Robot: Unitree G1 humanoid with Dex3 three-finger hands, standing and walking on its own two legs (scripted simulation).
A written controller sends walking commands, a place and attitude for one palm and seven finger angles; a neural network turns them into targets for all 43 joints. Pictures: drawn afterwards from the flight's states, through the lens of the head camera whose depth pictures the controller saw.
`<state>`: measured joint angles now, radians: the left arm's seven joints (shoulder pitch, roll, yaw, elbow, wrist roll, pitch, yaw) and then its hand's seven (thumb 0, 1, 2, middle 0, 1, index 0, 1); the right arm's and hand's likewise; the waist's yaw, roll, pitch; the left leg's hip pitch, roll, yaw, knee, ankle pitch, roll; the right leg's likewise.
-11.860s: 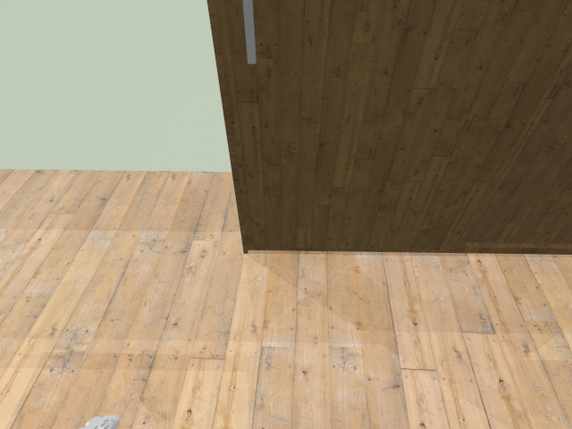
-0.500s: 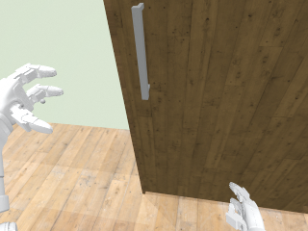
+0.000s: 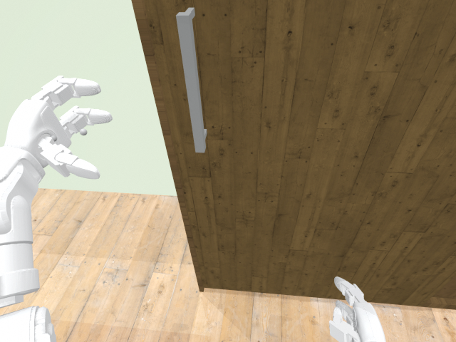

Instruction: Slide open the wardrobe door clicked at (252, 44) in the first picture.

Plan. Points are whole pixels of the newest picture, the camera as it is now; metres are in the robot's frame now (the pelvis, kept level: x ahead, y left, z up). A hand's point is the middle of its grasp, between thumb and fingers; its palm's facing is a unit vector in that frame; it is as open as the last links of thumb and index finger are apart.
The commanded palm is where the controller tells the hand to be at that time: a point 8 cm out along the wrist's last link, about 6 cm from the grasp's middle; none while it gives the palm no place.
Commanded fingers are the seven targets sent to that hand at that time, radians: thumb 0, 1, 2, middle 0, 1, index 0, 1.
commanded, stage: move the hooked fingers beside the handle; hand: left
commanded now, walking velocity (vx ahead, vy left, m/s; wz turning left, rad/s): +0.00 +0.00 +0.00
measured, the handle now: (196, 88) +0.50 +0.12 +0.24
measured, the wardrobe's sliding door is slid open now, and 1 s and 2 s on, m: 0.00 0.00 0.00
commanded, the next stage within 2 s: feel for the door with the fingertips in 1.96 s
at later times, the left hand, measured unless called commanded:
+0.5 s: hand (118, 126) +0.36 +0.22 +0.24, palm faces +0.02 -1.00 -0.05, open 14.0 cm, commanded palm +0.34 +0.27 +0.24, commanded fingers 0.00 -0.50 0.30 -0.30 -1.20 -0.30 -1.20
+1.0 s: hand (146, 105) +0.43 +0.19 +0.24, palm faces +0.00 -1.00 -0.01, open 14.0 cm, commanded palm +0.41 +0.24 +0.24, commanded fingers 0.00 -0.50 0.30 -0.30 -1.20 -0.30 -1.20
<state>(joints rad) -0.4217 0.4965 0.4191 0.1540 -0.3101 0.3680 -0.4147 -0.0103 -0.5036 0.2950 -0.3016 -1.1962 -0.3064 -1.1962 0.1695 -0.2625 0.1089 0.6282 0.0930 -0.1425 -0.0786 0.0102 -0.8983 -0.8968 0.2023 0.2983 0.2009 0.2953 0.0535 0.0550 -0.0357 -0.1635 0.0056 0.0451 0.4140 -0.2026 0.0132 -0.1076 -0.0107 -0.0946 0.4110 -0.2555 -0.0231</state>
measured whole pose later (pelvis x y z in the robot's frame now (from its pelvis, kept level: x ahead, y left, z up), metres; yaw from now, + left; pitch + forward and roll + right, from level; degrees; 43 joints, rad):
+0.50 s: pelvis +0.00 -0.01 +0.00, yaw +1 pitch -2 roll +0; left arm -0.59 0.46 0.31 0.35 -0.24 0.40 -0.31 -0.01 -0.51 0.29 -0.30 -1.20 -0.30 -1.20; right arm 0.16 -0.27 0.09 0.64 0.10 -0.11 -0.10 0.01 -0.90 -0.90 0.20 0.30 0.20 0.30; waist 0.04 0.06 -0.03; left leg -0.19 0.01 0.03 0.42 -0.20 0.01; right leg -0.13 -0.01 -0.11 0.42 -0.26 -0.03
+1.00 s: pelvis +0.01 +0.00 +0.00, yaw -1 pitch +0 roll +0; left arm -0.77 0.44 0.30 0.60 -0.21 0.28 -0.25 -0.01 -0.50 0.30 -0.30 -1.20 -0.30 -1.20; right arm 0.25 -0.29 0.06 0.68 0.09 -0.09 -0.10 0.01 -0.90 -0.90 0.20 0.30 0.20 0.30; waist 0.00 0.04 -0.03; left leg -0.21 0.02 0.06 0.42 -0.21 0.01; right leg -0.16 0.00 -0.08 0.42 -0.26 -0.03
